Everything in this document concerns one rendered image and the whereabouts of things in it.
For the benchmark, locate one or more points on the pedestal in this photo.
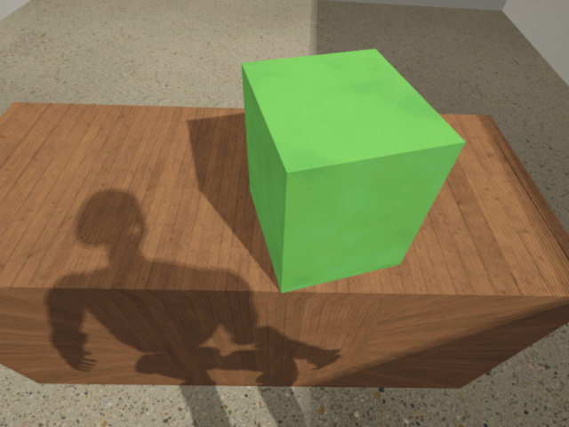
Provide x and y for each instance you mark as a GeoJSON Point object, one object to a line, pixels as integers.
{"type": "Point", "coordinates": [131, 252]}

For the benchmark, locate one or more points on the carton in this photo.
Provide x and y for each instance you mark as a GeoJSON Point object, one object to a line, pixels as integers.
{"type": "Point", "coordinates": [345, 160]}

